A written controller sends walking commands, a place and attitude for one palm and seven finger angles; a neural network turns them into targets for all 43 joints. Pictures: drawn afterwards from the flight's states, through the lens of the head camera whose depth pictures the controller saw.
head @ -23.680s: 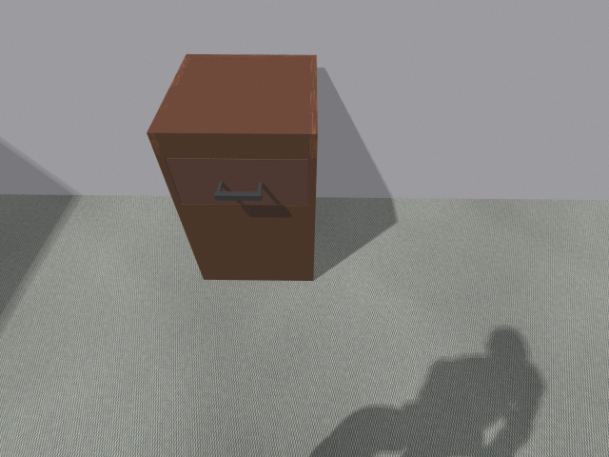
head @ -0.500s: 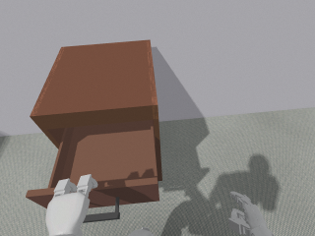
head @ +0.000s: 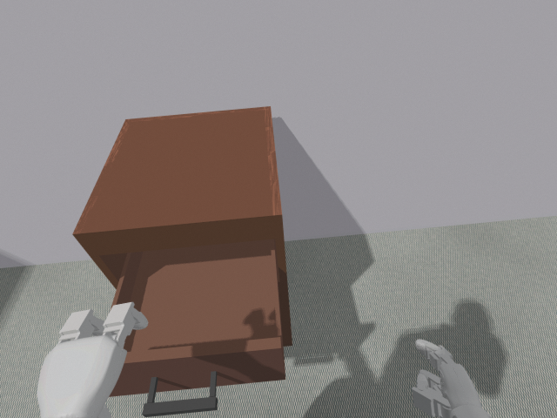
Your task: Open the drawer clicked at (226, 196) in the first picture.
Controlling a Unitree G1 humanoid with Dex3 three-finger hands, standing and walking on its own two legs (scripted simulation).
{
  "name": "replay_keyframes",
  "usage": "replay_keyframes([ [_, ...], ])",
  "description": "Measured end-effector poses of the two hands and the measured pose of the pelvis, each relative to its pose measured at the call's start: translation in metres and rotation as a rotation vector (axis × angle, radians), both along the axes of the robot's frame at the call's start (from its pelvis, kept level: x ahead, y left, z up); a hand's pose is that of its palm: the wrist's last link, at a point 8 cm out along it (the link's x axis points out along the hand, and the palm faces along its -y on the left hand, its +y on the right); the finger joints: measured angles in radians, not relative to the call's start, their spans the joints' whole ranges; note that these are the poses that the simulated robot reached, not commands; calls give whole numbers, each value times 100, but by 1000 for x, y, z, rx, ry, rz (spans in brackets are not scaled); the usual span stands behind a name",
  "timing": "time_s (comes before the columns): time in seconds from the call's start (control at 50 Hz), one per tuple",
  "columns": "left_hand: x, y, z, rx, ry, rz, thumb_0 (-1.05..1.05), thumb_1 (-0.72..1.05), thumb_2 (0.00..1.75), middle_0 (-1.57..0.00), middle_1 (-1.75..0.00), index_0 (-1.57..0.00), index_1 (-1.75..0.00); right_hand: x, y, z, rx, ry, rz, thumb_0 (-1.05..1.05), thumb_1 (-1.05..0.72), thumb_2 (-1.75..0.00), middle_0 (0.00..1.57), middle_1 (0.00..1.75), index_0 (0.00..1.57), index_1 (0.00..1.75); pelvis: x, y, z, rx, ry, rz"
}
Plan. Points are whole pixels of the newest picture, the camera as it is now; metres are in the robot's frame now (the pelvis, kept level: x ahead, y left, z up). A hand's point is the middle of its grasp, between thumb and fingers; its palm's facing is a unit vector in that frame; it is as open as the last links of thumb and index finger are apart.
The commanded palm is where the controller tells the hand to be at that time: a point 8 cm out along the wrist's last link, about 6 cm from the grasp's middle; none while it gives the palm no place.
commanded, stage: draw the hand back to the body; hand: left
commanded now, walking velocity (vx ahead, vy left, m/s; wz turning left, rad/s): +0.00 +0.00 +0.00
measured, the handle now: (182, 394) +0.21 +0.23 -0.21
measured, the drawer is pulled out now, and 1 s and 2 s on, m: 0.24 0.24 0.24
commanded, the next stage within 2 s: step back with the hand held close in 1.06 s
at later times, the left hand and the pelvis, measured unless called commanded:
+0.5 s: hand (87, 315) +0.19 +0.23 +0.15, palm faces +0.35 -0.84 -0.42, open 11.8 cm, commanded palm +0.14 +0.27 +0.17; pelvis +0.02 -0.01 +0.03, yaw +3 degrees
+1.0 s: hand (70, 294) +0.19 +0.23 +0.19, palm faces +0.41 -0.82 -0.39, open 7.7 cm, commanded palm +0.14 +0.27 +0.22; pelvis +0.02 -0.02 +0.04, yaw +3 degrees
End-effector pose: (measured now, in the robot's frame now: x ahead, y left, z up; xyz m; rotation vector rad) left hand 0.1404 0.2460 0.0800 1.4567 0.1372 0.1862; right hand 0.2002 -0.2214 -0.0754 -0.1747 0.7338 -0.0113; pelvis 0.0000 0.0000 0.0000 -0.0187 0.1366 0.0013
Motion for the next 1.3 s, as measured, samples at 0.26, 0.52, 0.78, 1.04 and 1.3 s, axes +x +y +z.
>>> replay_keyframes([
  [0.26, 3, 0, 35, -1022, -207, 216, -1, -38, 35, -30, -113, -30, -113, -2, 24, 27, 28, -114, -11, 1, -90, -90, 20, 30, 20, 30, 15, -2, 20, 20, -135, 39],
  [0.52, 10, 19, 95, -978, -311, 138, -1, 2, 52, -27, -87, -27, -87, 5, 3, 32, -10, -83, -32, 1, -90, -90, 20, 30, 21, 30, 23, -9, 35, 18, -144, 46],
  [0.78, 11, 20, 136, -930, -461, 53, 0, 46, 71, -24, -58, -24, -58, 27, 0, 46, -24, -134, -13, 1, -90, -90, 20, 30, 20, 30, 25, -15, 39, 21, -164, 52],
  [1.04, 9, 19, 125, -970, -425, 77, 1, 83, 87, -21, -34, -21, -34, 20, 3, 45, -11, -105, -5, 1, -90, -90, 20, 30, 21, 30, 22, -18, 42, 20, -167, 45],
  [1.3, 9, 32, 148, -862, -485, 2, 1, 89, 90, -21, -30, -21, -30, 7, -4, 41, -46, -34, -10, 1, -90, -90, 20, 30, 21, 30, 10, -15, 43, 2, -136, 69],
])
